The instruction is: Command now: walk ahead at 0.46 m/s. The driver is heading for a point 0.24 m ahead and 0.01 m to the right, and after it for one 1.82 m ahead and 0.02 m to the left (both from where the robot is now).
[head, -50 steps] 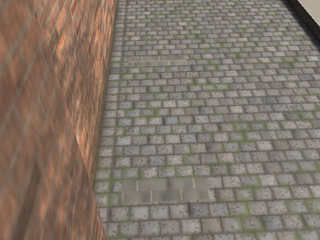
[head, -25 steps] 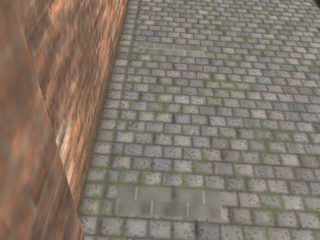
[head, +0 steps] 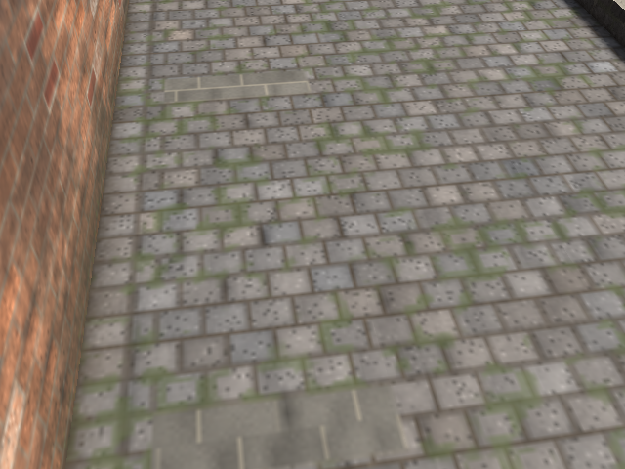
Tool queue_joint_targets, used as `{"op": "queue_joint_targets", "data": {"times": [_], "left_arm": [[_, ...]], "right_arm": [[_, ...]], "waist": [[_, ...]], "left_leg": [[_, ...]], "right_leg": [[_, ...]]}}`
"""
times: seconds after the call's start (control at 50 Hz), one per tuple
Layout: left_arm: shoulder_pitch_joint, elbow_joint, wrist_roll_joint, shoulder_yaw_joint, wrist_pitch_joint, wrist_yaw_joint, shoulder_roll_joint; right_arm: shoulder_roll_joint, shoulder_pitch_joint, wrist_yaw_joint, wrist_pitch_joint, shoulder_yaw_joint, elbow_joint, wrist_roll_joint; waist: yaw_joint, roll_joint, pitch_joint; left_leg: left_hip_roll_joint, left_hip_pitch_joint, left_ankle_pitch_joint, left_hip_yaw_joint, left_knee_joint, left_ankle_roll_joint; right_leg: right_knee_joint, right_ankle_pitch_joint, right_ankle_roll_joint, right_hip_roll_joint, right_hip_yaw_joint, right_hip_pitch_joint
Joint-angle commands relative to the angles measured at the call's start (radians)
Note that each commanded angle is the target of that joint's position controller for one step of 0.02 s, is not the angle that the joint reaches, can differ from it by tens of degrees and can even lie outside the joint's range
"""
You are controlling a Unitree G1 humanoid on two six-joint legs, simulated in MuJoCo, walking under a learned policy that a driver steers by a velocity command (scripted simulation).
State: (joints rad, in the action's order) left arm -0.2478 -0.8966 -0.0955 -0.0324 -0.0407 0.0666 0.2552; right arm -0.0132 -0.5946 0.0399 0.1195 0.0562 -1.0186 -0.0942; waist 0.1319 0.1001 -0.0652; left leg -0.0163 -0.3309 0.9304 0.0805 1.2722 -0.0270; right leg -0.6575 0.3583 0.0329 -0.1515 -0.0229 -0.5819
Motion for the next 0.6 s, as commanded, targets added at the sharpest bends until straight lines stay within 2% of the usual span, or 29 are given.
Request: {"op": "queue_joint_targets", "data": {"times": [0.02,0.04,0.06,0.08,0.1,0.12,0.14,0.16,0.18,0.2,0.22,0.24,0.26,0.28,0.3,0.32,0.34,0.36,0.38,0.4,0.42,0.46,0.48,0.52,0.54,0.56,0.58,0.6], "left_arm": [[-0.084,-0.031,0.037,0.054,-0.019,-0.028,0.119],[-0.423,-0.207,0.043,0.089,-0.048,-0.035,0.172],[-0.562,-0.217,0.024,0.143,-0.049,-0.043,0.266],[-0.519,-0.169,0.050,0.160,-0.054,-0.017,0.380],[-0.542,-0.174,0.008,0.163,-0.056,-0.012,0.347],[-0.492,-0.161,-0.008,0.155,-0.047,0.001,0.308],[-0.409,-0.145,-0.025,0.135,-0.035,0.009,0.241],[-0.370,-0.163,-0.024,0.106,-0.029,0.015,0.180],[-0.397,-0.174,-0.034,0.084,-0.026,0.017,0.119],[-0.386,-0.171,-0.014,0.047,-0.043,-0.013,-0.001],[-0.413,-0.202,0.001,0.040,-0.057,-0.035,0.005],[-0.434,-0.217,0.031,0.022,-0.070,-0.049,-0.012],[-0.420,-0.218,0.030,0.013,-0.078,-0.055,0.021],[-0.248,-0.175,-0.001,0.018,-0.098,-0.060,0.102],[-0.235,-0.177,0.013,0.025,-0.113,-0.074,0.116],[-0.300,-0.216,0.013,0.013,-0.119,-0.078,0.099],[-0.404,-0.261,0.015,0.005,-0.127,-0.089,0.076],[-0.329,-0.217,0.012,-0.021,-0.127,-0.104,0.006],[-0.337,-0.210,0.006,-0.035,-0.117,-0.098,-0.015],[-0.318,-0.203,-0.003,-0.032,-0.103,-0.088,-0.002],[-0.330,-0.204,0.004,-0.026,-0.090,-0.082,0.012],[-0.420,-0.219,0.034,-0.009,-0.077,-0.088,0.039],[-0.457,-0.233,0.038,-0.001,-0.067,-0.097,0.042],[-0.493,-0.257,0.037,0.013,-0.040,-0.102,0.035],[-0.493,-0.267,0.032,0.016,-0.028,-0.093,0.030],[-0.409,-0.249,0.039,0.027,-0.013,-0.081,0.059],[-0.380,-0.229,0.009,0.033,-0.002,-0.055,0.066],[-0.257,-0.184,0.129,0.077,0.012,-0.081,-0.019]], "right_arm": [[-0.238,0.059,0.005,-0.048,-0.070,0.038,-0.007],[-0.232,0.102,0.031,-0.066,-0.068,0.030,0.015],[-0.280,0.052,0.067,-0.082,-0.091,0.012,0.031],[-0.173,-0.090,0.072,-0.070,-0.098,0.031,0.044],[-0.239,0.068,0.073,-0.057,-0.108,0.105,0.054],[-0.230,0.171,0.069,-0.053,-0.105,0.159,0.060],[-0.149,0.136,0.062,-0.049,-0.078,0.161,0.065],[-0.109,0.084,0.052,-0.054,-0.067,0.145,0.061],[-0.145,0.027,0.046,-0.049,-0.077,0.108,0.076],[-0.094,0.024,0.050,-0.051,-0.050,0.109,0.048],[-0.099,0.059,0.064,-0.062,-0.044,0.116,0.038],[-0.100,0.081,0.087,-0.079,-0.038,0.101,0.054],[-0.144,0.141,0.104,-0.088,-0.047,0.101,0.046],[-0.146,0.219,0.122,-0.071,-0.034,0.115,0.024],[-0.209,0.255,0.129,-0.068,-0.045,0.132,-0.001],[-0.253,0.285,0.124,-0.073,-0.052,0.137,-0.020],[-0.276,0.335,0.113,-0.073,-0.057,0.156,-0.034],[-0.267,0.360,0.103,-0.072,-0.046,0.154,-0.034],[-0.218,0.343,0.093,-0.070,-0.037,0.129,-0.034],[-0.211,0.338,0.089,-0.079,-0.035,0.129,-0.030],[-0.219,0.358,0.090,-0.089,-0.036,0.133,-0.025],[-0.236,0.452,0.088,-0.094,-0.031,0.152,-0.011],[-0.230,0.501,0.084,-0.097,-0.022,0.160,-0.006],[-0.230,0.549,0.069,-0.109,-0.014,0.176,0.000],[-0.245,0.528,0.058,-0.109,-0.018,0.170,0.006],[-0.267,0.445,0.050,-0.104,-0.027,0.157,0.018],[-0.341,0.293,0.037,-0.096,-0.065,0.106,0.020],[-0.294,0.104,0.003,-0.107,-0.086,-0.036,0.185]], "waist": [[-0.096,-0.143,0.168],[-0.201,-0.040,0.111],[-0.269,0.179,0.006],[-0.118,0.267,-0.233],[-0.217,0.150,-0.190],[-0.238,0.079,-0.152],[-0.181,-0.028,-0.062],[-0.105,-0.045,0.077],[-0.067,-0.073,0.166],[-0.043,-0.088,0.164],[-0.054,-0.028,0.179],[-0.075,-0.074,0.172],[-0.085,-0.071,0.186],[-0.047,-0.023,0.134],[-0.071,-0.055,0.114],[-0.093,-0.034,0.134],[-0.141,-0.050,0.160],[-0.151,-0.094,0.122],[-0.138,-0.027,0.120],[-0.130,-0.020,0.140],[-0.142,-0.047,0.177],[-0.215,-0.083,0.221],[-0.255,-0.085,0.234],[-0.301,-0.089,0.246],[-0.291,-0.076,0.228],[-0.224,-0.079,0.199],[-0.158,-0.120,0.128],[-0.112,-0.254,0.047]], "left_leg": [[0.205,0.061,-0.603,-0.330,-0.045,0.115],[0.106,0.015,-0.582,-0.230,0.232,0.062],[-0.016,-0.178,-0.281,-0.135,0.557,0.035],[-0.102,-0.519,-0.087,-0.091,0.870,0.010],[-0.100,-0.730,-0.073,-0.056,0.960,0.019],[-0.054,-0.860,-0.125,-0.079,0.924,0.043],[0.055,-0.901,-0.332,-0.161,0.760,0.073],[0.101,-0.844,-0.473,-0.210,0.697,0.083],[0.110,-0.757,-0.507,-0.181,0.692,0.077],[0.154,-0.764,-0.736,-0.213,0.424,0.095],[0.149,-0.775,-0.769,-0.176,0.346,0.091],[0.137,-0.684,-1.039,-0.158,0.129,0.063],[0.124,-0.592,-1.136,-0.126,0.058,0.042],[0.118,-0.376,-1.218,-0.133,0.087,0.050],[0.118,-0.472,-1.320,-0.180,-0.028,0.047],[0.124,-0.552,-1.336,-0.201,-0.070,0.050],[0.133,-0.704,-1.331,-0.209,-0.161,0.047],[0.140,-0.603,-1.593,-0.198,-0.424,0.051],[0.123,-0.396,-1.671,-0.152,-0.449,0.050],[0.098,-0.276,-1.643,-0.115,-0.456,0.047],[0.091,-0.245,-1.570,-0.102,-0.505,0.039],[0.099,-0.271,-1.476,-0.098,-0.740,0.026],[0.122,-0.311,-1.476,-0.125,-0.887,0.030],[0.161,-0.295,-1.506,-0.152,-1.095,0.044],[0.166,-0.178,-1.527,-0.139,-1.101,0.047],[0.180,-0.030,-1.540,-0.131,-1.169,0.062],[0.162,0.212,-1.553,-0.079,-1.111,0.093],[0.210,0.426,-1.925,-0.160,-0.988,0.102]], "right_leg": [[0.401,-0.026,0.026,-0.054,-0.062,0.176],[0.528,0.226,0.011,-0.026,0.027,0.516],[0.459,0.448,0.078,-0.069,0.033,0.829],[-0.070,0.979,0.205,-0.150,-0.019,1.237],[-0.054,1.013,0.247,-0.184,-0.080,1.212],[-0.034,0.785,0.265,-0.230,-0.109,1.122],[0.009,0.470,0.284,-0.305,-0.210,0.901],[0.085,0.247,0.306,-0.337,-0.290,0.602],[0.124,0.257,0.277,-0.328,-0.271,0.382],[0.112,0.171,0.199,-0.232,-0.176,0.340],[0.109,0.100,0.173,-0.183,-0.152,0.296],[0.126,0.020,0.180,-0.141,-0.108,0.189],[0.132,-0.058,0.196,-0.115,-0.072,0.100],[0.114,-0.135,0.190,-0.044,-0.036,-0.053],[0.093,-0.292,0.183,-0.050,-0.045,0.049],[0.067,-0.371,0.213,-0.087,-0.104,0.133],[0.021,-0.428,0.208,-0.107,-0.156,0.284],[-0.074,-0.570,0.197,-0.042,-0.098,0.222],[-0.085,-0.675,0.201,-0.019,-0.092,0.078],[-0.071,-0.753,0.202,-0.024,-0.090,-0.022],[-0.084,-0.807,0.201,-0.041,-0.115,-0.041],[-0.161,-0.817,0.199,-0.066,-0.180,0.100],[-0.205,-0.807,0.197,-0.074,-0.228,0.209],[-0.268,-0.773,0.196,-0.086,-0.315,0.328],[-0.305,-0.730,0.188,-0.085,-0.325,0.289],[-0.402,-0.715,0.155,-0.076,-0.312,0.246],[-0.513,-0.703,0.118,-0.046,-0.274,0.145],[-0.847,-0.981,0.069,0.137,-0.098,-0.039]]}}
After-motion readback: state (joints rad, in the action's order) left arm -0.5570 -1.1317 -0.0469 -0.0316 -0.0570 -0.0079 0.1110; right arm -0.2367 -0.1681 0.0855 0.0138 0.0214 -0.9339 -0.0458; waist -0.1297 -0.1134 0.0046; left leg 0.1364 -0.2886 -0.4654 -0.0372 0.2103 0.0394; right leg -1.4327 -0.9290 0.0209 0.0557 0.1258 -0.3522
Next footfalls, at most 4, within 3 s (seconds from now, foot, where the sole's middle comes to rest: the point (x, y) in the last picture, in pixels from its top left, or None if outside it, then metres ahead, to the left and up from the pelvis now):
0.04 right None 0.13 -0.14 -0.86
0.60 left None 0.37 0.10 -1.07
0.98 right None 0.44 -0.17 -1.07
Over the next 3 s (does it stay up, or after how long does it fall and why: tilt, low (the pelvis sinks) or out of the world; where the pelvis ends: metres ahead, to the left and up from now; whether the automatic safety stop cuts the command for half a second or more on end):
stays up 0.41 -0.07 -0.31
